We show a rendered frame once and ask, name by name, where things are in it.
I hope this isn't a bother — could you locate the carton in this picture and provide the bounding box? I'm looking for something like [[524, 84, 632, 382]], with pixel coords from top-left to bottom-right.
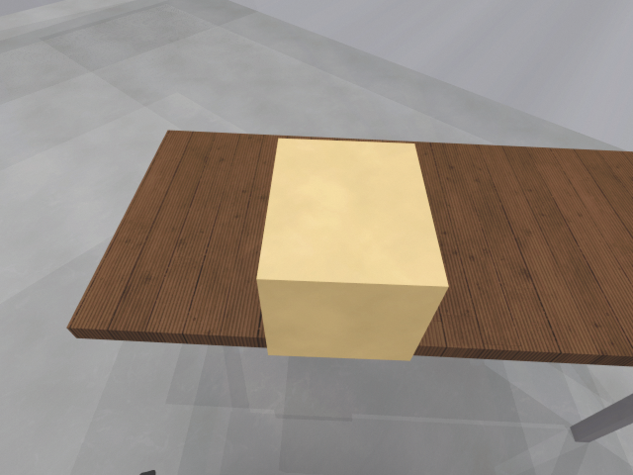
[[256, 139, 449, 361]]

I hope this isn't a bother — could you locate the table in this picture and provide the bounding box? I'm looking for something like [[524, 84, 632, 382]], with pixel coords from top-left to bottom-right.
[[67, 130, 633, 442]]

